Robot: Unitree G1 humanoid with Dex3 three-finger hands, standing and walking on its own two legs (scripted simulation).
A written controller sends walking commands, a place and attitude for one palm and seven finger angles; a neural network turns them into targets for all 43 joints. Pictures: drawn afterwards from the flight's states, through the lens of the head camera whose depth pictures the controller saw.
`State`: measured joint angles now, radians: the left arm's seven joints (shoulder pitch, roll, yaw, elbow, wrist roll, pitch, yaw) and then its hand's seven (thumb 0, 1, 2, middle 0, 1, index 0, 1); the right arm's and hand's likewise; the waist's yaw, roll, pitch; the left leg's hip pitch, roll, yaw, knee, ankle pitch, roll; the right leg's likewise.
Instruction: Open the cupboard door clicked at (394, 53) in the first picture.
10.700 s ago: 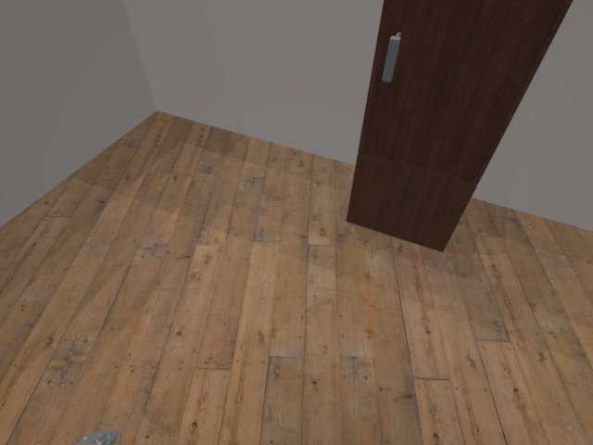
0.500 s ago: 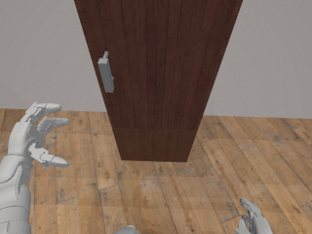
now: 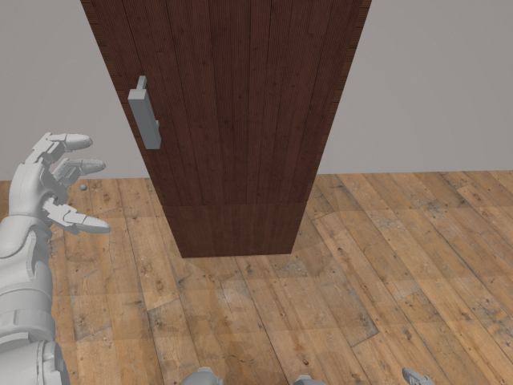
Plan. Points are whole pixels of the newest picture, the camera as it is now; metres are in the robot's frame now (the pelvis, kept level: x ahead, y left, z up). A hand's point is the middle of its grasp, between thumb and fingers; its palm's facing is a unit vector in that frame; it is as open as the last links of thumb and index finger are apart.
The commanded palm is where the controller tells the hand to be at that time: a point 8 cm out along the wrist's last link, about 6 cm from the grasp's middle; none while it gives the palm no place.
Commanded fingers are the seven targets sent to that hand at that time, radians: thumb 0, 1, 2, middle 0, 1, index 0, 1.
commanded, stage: move the hooked fingers beside the handle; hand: left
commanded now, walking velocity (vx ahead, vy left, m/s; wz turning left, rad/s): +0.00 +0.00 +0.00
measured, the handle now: (147, 112) +0.57 +0.22 +0.07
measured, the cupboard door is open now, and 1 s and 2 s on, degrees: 0 0 0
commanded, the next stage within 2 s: slide the fingers in behind the handle in 1.74 s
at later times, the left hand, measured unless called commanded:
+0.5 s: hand (98, 150) +0.46 +0.28 +0.08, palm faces +0.06 -1.00 +0.00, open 14.0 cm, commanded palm +0.44 +0.32 +0.08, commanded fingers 0.00 -0.50 0.30 -0.30 -1.20 -0.30 -1.20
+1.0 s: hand (112, 119) +0.54 +0.27 +0.08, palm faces +0.06 -1.00 -0.01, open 13.9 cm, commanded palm +0.51 +0.32 +0.07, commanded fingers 0.00 -0.50 0.30 -0.30 -1.20 -0.30 -1.20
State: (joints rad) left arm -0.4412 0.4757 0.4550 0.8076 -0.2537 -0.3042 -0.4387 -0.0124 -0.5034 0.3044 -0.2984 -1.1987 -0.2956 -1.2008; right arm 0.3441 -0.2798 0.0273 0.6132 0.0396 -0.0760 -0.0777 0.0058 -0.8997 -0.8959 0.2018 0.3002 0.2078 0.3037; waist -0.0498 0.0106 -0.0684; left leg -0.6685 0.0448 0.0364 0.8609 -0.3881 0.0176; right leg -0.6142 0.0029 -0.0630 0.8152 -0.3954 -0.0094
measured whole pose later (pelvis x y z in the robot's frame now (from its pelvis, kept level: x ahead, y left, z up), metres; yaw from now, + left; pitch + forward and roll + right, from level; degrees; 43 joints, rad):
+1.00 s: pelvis +0.00 +0.01 -0.02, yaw -2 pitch +22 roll -4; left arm -1.01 0.80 0.55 1.31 -0.05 -0.31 -0.40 -0.01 -0.50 0.30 -0.30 -1.20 -0.31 -1.21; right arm 0.43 -0.29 0.06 0.60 -0.01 0.08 -0.05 0.00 -0.90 -0.90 0.20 0.30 0.21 0.30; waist -0.21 0.01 -0.07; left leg -0.96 0.08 0.03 1.00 -0.44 0.03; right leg -0.89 0.03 -0.06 0.90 -0.41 0.00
